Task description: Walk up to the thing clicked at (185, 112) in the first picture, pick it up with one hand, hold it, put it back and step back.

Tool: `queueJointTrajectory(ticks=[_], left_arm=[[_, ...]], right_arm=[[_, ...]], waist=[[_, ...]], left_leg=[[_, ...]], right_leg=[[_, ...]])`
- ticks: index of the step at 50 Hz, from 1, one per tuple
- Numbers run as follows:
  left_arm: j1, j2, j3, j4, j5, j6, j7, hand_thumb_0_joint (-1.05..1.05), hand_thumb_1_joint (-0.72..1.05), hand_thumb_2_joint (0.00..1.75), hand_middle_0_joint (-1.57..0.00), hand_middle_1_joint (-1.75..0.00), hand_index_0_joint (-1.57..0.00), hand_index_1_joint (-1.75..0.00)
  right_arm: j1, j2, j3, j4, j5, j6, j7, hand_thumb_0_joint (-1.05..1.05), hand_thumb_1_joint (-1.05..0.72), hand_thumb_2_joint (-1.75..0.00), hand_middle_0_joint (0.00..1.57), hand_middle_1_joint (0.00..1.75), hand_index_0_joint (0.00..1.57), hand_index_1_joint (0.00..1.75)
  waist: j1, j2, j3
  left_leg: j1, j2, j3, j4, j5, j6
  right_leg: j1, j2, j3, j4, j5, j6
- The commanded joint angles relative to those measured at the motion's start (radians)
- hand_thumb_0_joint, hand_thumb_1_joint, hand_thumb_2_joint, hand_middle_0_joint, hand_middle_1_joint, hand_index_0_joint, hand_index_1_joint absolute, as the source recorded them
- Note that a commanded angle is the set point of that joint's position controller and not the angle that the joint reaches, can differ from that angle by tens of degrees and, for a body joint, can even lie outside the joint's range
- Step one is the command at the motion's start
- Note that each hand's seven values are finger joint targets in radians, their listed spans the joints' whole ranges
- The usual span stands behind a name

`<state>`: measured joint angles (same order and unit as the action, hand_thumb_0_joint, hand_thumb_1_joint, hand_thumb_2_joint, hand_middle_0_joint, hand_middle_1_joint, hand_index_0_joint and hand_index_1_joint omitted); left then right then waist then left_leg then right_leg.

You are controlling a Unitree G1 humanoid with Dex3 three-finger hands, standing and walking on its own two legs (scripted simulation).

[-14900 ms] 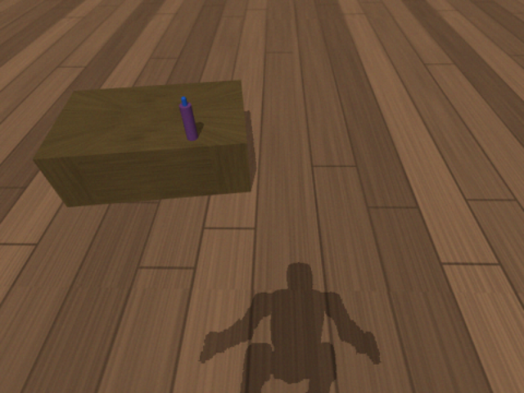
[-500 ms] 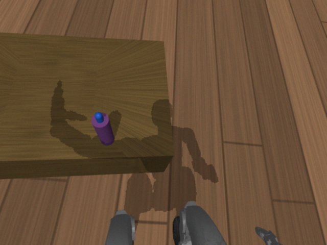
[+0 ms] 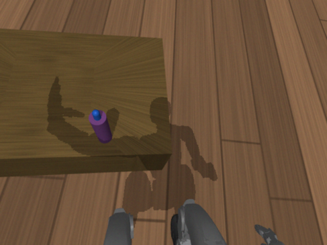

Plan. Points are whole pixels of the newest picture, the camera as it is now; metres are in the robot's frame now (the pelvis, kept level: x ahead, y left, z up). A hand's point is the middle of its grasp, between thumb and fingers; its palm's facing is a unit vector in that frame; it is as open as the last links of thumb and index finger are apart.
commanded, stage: approach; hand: left
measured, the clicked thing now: (100, 126) +0.50 +0.17 -0.22
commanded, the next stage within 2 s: close in in 0.60 s
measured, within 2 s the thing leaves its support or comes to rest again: neither
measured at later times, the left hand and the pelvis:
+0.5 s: hand (37, 127) +0.44 +0.31 -0.10, palm faces +0.06 -1.00 +0.06, open 17.7 cm; pelvis -0.02 +0.00 -0.10, yaw -1 degrees
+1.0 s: hand (89, 135) +0.46 +0.20 -0.22, palm faces +0.09 -1.00 -0.01, open 17.6 cm; pelvis -0.07 -0.01 -0.23, yaw -1 degrees
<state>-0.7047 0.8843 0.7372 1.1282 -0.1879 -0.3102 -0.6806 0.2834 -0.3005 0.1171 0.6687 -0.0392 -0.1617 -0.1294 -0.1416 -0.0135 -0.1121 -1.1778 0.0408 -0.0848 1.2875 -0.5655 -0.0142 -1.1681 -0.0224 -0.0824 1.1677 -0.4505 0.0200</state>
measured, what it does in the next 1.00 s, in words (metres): lowers itself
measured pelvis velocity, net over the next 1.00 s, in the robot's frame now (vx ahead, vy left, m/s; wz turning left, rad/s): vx -0.07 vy -0.01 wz -0.02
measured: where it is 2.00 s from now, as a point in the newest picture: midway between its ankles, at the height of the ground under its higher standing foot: outside the picture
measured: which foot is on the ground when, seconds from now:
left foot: down 0.00-1.00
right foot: down 0.00-1.00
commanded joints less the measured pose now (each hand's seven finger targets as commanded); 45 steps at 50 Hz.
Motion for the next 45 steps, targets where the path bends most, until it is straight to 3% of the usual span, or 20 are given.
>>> queueJointTrajectory(ticks=[1, 3, 9, 13, 14, 16, 20, 23, 25, 26, 28, 31, 35, 36, 37, 40, 44, 45], left_arm=[[-0.236, 0.338, 0.028, -0.186, -0.053, -0.051, -0.005, 0.00, -0.44, 0.04, -0.04, -0.05, -0.05, -0.04], [-0.247, 0.341, 0.026, -0.184, -0.055, -0.055, -0.006, 0.00, -0.53, 0.00, -0.05, -0.03, -0.07, -0.02], [-0.265, 0.245, -0.032, -0.094, -0.066, -0.088, -0.001, 0.00, -0.61, 0.00, -0.05, -0.05, -0.07, -0.03], [-0.279, 0.215, -0.058, -0.057, -0.062, -0.140, 0.006, 0.00, -0.61, 0.00, -0.04, -0.05, -0.06, -0.03], [-0.284, 0.203, -0.058, -0.051, -0.068, -0.156, 0.004, 0.00, -0.61, 0.00, -0.04, -0.05, -0.06, -0.04], [-0.310, 0.199, -0.068, -0.069, -0.063, -0.190, 0.010, 0.00, -0.61, 0.00, -0.04, -0.06, -0.06, -0.04], [-0.360, 0.229, -0.034, -0.078, -0.048, -0.259, 0.040, 0.00, -0.61, 0.03, -0.03, -0.07, -0.03, -0.06], [-0.404, 0.268, 0.002, -0.136, -0.029, -0.299, 0.063, 0.00, -0.58, 0.05, -0.02, -0.08, -0.03, -0.07], [-0.409, 0.222, -0.025, -0.142, -0.009, -0.306, 0.074, 0.00, -0.57, 0.07, -0.02, -0.09, -0.02, -0.08], [-0.449, 0.206, -0.042, -0.149, 0.003, -0.311, 0.077, 0.00, -0.56, 0.07, -0.02, -0.08, -0.02, -0.08], [-0.472, 0.181, -0.055, -0.170, 0.016, -0.315, 0.092, 0.00, -0.56, 0.07, -0.02, -0.08, -0.02, -0.08], [-0.478, 0.075, -0.097, -0.139, 0.015, -0.302, 0.125, 0.00, -0.61, 0.06, -0.03, -0.10, -0.03, -0.09], [-0.461, -0.011, -0.130, -0.065, 0.035, -0.294, 0.188, 0.00, -0.61, 0.06, -0.03, -0.12, -0.04, -0.11], [-0.446, 0.006, -0.113, -0.041, 0.040, -0.297, 0.212, 0.00, -0.61, 0.02, -0.03, -0.10, -0.05, -0.07], [-0.473, -0.011, -0.125, -0.054, 0.044, -0.306, 0.227, 0.00, -0.61, 0.02, -0.03, -0.10, -0.05, -0.07], [-0.549, 0.046, -0.095, -0.138, 0.064, -0.335, 0.297, 0.00, -0.61, 0.00, -0.04, -0.10, -0.07, -0.07], [-0.632, 0.027, -0.116, -0.220, 0.114, -0.345, 0.388, 0.00, -0.57, 0.03, -0.04, -0.10, -0.06, -0.07], [-0.651, 0.042, -0.114, -0.266, 0.124, -0.342, 0.412, 0.00, -0.58, 0.03, -0.04, -0.10, -0.06, -0.08]], right_arm=[[0.132, -0.214, -0.080, -0.052, 0.017, -0.025, -0.020, 0.00, -0.91, -0.90, 0.20, 0.30, 0.20, 0.30], [0.135, -0.213, -0.078, -0.052, 0.017, -0.030, -0.020, 0.00, -0.86, -0.89, 0.20, 0.30, 0.20, 0.30], [0.124, -0.207, -0.076, -0.046, 0.017, -0.041, -0.015, 0.00, -0.87, -0.89, 0.20, 0.30, 0.20, 0.30], [0.115, -0.202, -0.069, -0.034, 0.008, -0.049, 0.000, 0.00, -0.87, -0.89, 0.20, 0.30, 0.20, 0.30], [0.124, -0.205, -0.066, -0.031, 0.005, -0.051, 0.002, 0.00, -0.87, -0.89, 0.20, 0.30, 0.20, 0.30], [0.110, -0.201, -0.063, -0.035, -0.004, -0.053, 0.016, 0.00, -0.87, -0.89, 0.20, 0.30, 0.20, 0.30], [0.114, -0.211, -0.063, -0.028, -0.024, -0.049, 0.036, 0.00, -0.88, -0.89, 0.20, 0.30, 0.20, 0.30], [0.114, -0.213, -0.060, -0.025, -0.043, -0.040, 0.050, 0.00, -0.89, -0.90, 0.20, 0.30, 0.20, 0.30], [0.110, -0.218, -0.072, -0.027, -0.053, -0.030, 0.060, 0.00, -0.89, -0.90, 0.20, 0.30, 0.20, 0.30], [0.108, -0.221, -0.079, -0.023, -0.057, -0.026, 0.063, 0.00, -0.90, -0.90, 0.20, 0.30, 0.20, 0.30], [0.112, -0.223, -0.085, -0.019, -0.064, -0.020, 0.071, 0.00, -0.90, -0.90, 0.20, 0.30, 0.20, 0.30], [0.110, -0.216, -0.097, -0.020, -0.064, -0.008, 0.084, 0.00, -0.91, -0.90, 0.20, 0.30, 0.20, 0.30], [0.103, -0.206, -0.100, -0.023, -0.061, 0.000, 0.100, 0.00, -0.91, -0.90, 0.20, 0.30, 0.20, 0.30], [0.102, -0.203, -0.104, -0.025, -0.058, 0.003, 0.106, 0.00, -0.90, -0.89, 0.20, 0.30, 0.20, 0.30], [0.102, -0.197, -0.101, -0.029, -0.057, 0.004, 0.109, 0.00, -0.90, -0.89, 0.20, 0.30, 0.20, 0.30], [0.087, -0.192, -0.101, -0.046, -0.059, 0.012, 0.131, 0.00, -0.91, -0.90, 0.20, 0.30, 0.20, 0.30], [0.092, -0.186, -0.112, -0.054, -0.067, 0.032, 0.143, 0.00, -0.91, -0.90, 0.20, 0.30, 0.20, 0.30], [0.101, -0.187, -0.117, -0.055, -0.066, 0.039, 0.145, 0.00, -0.91, -0.90, 0.20, 0.30, 0.20, 0.30]], waist=[[0.033, 0.223, -0.444], [0.028, 0.201, -0.441], [0.007, 0.155, -0.361], [-0.002, 0.169, -0.393], [-0.013, 0.176, -0.420], [0.000, 0.224, -0.471], [0.003, 0.267, -0.586], [0.027, 0.349, -0.718], [0.028, 0.382, -0.755], [0.012, 0.406, -0.768], [0.006, 0.418, -0.791], [-0.019, 0.358, -0.768], [-0.046, 0.237, -0.661], [-0.044, 0.182, -0.637], [-0.058, 0.147, -0.627], [-0.032, 0.164, -0.660], [-0.029, 0.226, -0.784], [-0.013, 0.243, -0.823]], left_leg=[[0.376, -0.021, -0.004, -0.174, 0.425, 0.006], [0.372, -0.019, -0.008, -0.169, 0.412, 0.009], [0.222, -0.027, 0.007, -0.130, 0.253, 0.018], [0.151, -0.031, 0.006, -0.039, 0.255, 0.019], [0.149, -0.030, 0.001, -0.003, 0.302, 0.018], [0.137, -0.031, -0.004, 0.053, 0.332, 0.012], [0.099, -0.028, -0.011, 0.166, 0.382, 0.008], [0.122, -0.025, -0.008, 0.241, 0.464, 0.003], [0.148, -0.020, -0.017, 0.261, 0.497, -0.004], [0.142, -0.021, -0.016, 0.282, 0.492, -0.006], [0.117, -0.020, -0.018, 0.314, 0.498, -0.009], [-0.021, -0.027, -0.004, 0.360, 0.373, 0.003], [-0.267, -0.041, 0.017, 0.422, 0.165, 0.020], [-0.351, -0.045, 0.031, 0.445, 0.095, 0.029], [-0.414, -0.048, 0.039, 0.463, 0.047, 0.035], [-0.470, -0.054, 0.052, 0.482, -0.048, 0.039], [-0.419, -0.058, 0.063, 0.504, -0.010, 0.033], [-0.396, -0.057, 0.069, 0.504, 0.005, 0.030]], right_leg=[[0.211, 0.030, 0.018, -0.102, 0.228, -0.052], [0.201, 0.031, 0.016, -0.102, 0.214, -0.051], [0.141, 0.027, 0.033, -0.069, 0.130, -0.051], [0.048, 0.023, 0.035, 0.017, 0.124, -0.054], [0.012, 0.021, 0.030, 0.050, 0.152, -0.056], [-0.065, 0.017, 0.028, 0.119, 0.146, -0.063], [-0.161, 0.012, 0.023, 0.250, 0.155, -0.068], [-0.197, 0.007, 0.032, 0.346, 0.194, -0.072], [-0.255, 0.009, 0.023, 0.393, 0.193, -0.077], [-0.288, 0.007, 0.025, 0.412, 0.187, -0.078], [-0.319, 0.007, 0.023, 0.455, 0.189, -0.080], [-0.333, 0.005, 0.024, 0.490, 0.147, -0.074], [-0.367, 0.000, 0.025, 0.535, 0.059, -0.064], [-0.353, 0.002, 0.030, 0.536, 0.021, -0.056], [-0.340, 0.000, 0.035, 0.537, -0.003, -0.049], [-0.354, -0.004, 0.039, 0.571, -0.079, -0.043], [-0.313, -0.008, 0.044, 0.597, -0.041, -0.043], [-0.298, -0.009, 0.050, 0.597, -0.030, -0.043]])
